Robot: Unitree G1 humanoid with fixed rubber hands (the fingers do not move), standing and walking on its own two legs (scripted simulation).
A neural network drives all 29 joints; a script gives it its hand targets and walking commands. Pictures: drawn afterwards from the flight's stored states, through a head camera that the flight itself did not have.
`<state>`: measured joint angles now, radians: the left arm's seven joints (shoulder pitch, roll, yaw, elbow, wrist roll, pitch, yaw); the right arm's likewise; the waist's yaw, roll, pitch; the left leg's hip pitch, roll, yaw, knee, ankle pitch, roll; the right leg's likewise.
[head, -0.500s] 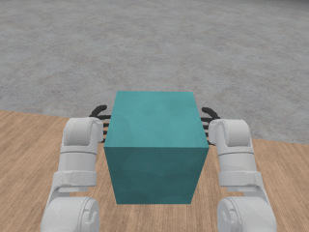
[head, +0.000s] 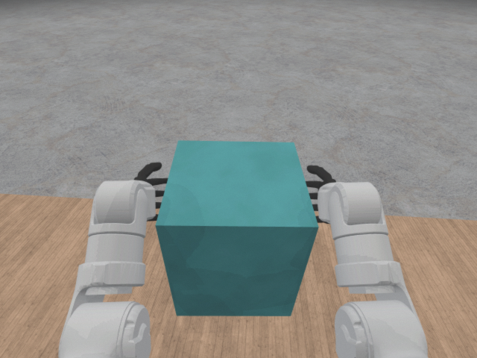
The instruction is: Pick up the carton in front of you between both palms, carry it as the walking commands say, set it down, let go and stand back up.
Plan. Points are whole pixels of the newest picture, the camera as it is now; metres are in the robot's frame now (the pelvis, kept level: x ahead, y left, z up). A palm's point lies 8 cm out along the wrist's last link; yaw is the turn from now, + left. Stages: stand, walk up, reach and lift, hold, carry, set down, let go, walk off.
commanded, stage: carry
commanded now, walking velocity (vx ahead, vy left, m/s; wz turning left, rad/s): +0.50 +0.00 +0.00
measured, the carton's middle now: (235, 229) +0.35 -0.01 +0.06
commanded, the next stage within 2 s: none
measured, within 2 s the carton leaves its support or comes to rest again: neither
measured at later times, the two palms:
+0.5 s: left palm (153, 148) +0.62 +0.18 +0.06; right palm (275, 144) +0.61 -0.12 +0.06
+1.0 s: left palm (179, 101) +0.92 +0.15 +0.03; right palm (268, 101) +0.92 -0.15 +0.02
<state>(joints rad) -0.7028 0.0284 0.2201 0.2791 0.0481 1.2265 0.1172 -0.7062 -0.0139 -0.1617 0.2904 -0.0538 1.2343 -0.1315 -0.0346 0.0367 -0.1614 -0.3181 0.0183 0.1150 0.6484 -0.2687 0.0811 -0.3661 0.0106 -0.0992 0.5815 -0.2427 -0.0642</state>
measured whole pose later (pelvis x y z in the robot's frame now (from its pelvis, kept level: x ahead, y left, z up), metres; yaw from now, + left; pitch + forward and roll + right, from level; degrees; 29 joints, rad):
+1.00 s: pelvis +0.56 +0.01 -0.11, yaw +0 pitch +4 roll +0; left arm -0.69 -0.04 0.23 0.16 0.12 1.18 0.12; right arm -0.70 -0.03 -0.19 0.22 -0.01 1.16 -0.12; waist -0.03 0.00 -0.07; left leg -0.29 -0.07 0.04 1.22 -0.55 0.06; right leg -0.50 0.07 -0.14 0.57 -0.01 -0.13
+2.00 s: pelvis +1.19 +0.01 -0.18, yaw +0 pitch +4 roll +1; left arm -0.65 -0.03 0.22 0.06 0.08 1.19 0.12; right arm -0.67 -0.01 -0.20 0.13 -0.01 1.17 -0.13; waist -0.06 -0.03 -0.07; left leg -0.12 -0.09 0.08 0.77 -0.43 0.10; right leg -0.47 0.04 -0.14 0.38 0.23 -0.09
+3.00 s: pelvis +1.77 -0.01 -0.20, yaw +0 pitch +5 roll -1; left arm -0.56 -0.07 0.22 0.03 0.10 1.22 0.12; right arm -0.57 0.05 -0.21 0.06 -0.08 1.21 -0.12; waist -0.01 0.01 -0.13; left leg -0.10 0.01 0.08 0.52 -0.45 0.02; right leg -0.44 -0.02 -0.17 0.41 -0.06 -0.06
